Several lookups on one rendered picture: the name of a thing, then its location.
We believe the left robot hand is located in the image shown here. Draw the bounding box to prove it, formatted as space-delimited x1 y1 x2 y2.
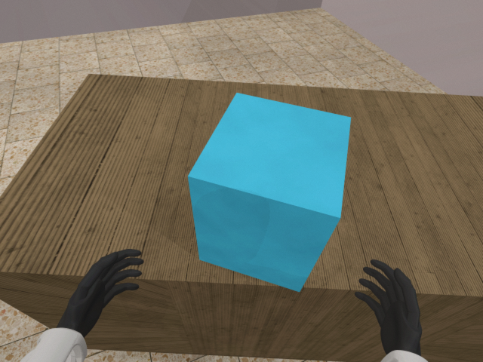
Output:
56 249 144 338

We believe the right robot hand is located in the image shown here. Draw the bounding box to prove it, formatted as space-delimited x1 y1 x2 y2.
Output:
355 259 422 356

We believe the carton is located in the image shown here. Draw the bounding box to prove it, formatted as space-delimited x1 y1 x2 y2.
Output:
188 93 351 292

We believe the pedestal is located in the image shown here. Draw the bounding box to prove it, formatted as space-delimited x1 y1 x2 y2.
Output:
0 74 483 362

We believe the robot left forearm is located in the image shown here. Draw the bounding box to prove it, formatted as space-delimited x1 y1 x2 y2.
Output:
20 328 88 362

